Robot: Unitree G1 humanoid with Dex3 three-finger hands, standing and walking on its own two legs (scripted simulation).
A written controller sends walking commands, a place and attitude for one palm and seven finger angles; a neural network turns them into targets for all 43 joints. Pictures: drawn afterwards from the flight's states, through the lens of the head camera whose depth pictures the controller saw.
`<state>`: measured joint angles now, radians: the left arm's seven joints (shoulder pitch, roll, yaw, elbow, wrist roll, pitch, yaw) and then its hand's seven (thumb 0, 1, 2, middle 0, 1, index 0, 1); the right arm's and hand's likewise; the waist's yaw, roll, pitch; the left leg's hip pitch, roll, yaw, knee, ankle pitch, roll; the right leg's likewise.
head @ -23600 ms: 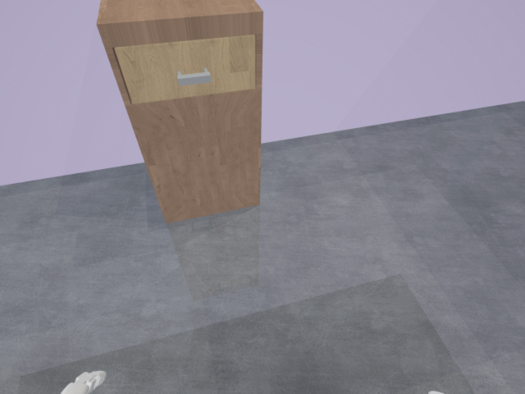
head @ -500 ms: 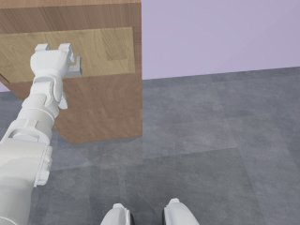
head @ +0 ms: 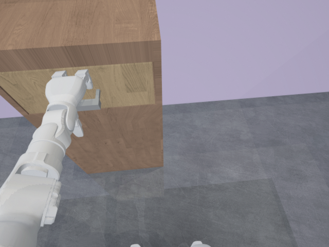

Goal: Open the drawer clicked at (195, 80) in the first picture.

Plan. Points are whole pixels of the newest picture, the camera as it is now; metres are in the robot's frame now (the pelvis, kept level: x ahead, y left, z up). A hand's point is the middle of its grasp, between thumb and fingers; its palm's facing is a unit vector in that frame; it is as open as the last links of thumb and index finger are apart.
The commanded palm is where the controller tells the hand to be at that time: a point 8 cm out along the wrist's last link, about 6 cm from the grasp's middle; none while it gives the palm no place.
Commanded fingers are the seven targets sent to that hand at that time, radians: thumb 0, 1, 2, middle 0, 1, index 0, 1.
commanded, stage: lift the fingers back up to retry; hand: left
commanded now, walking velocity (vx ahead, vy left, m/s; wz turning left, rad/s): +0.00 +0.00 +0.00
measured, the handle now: (82, 99) +0.52 +0.22 +0.00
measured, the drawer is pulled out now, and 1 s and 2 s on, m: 0.00 0.00 0.00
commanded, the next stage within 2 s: re-aim the fingers above the handle in 0.20 s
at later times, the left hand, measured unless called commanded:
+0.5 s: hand (75, 99) +0.48 +0.21 +0.06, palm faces -0.01 -0.04 -1.00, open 13.8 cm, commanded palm +0.46 +0.23 +0.11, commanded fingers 0.00 -0.50 0.30 -0.30 -1.20 -0.30 -1.20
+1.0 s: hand (71, 106) +0.46 +0.22 +0.05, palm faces -0.05 -0.02 -1.00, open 13.8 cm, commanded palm +0.45 +0.23 +0.11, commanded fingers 0.00 -0.50 0.30 -0.30 -1.20 -0.30 -1.20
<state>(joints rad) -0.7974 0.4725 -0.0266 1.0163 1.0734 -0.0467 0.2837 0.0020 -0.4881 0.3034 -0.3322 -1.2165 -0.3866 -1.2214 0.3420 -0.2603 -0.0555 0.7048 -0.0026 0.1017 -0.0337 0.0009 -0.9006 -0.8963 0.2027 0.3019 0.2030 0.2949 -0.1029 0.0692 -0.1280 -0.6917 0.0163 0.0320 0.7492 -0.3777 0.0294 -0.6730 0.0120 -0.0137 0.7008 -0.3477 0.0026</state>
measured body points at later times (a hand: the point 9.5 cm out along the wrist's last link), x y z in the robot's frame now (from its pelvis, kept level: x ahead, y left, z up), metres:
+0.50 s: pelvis +0.01 +0.00 +0.00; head +0.09 -0.01 +0.45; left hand +0.47 +0.21 +0.11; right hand +0.06 -0.28 -0.13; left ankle -0.02 +0.10 -0.71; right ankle -0.02 -0.13 -0.71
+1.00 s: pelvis -0.01 +0.00 +0.01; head +0.07 +0.00 +0.45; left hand +0.45 +0.22 +0.11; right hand +0.01 -0.28 -0.12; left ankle -0.02 +0.10 -0.71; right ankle -0.02 -0.13 -0.71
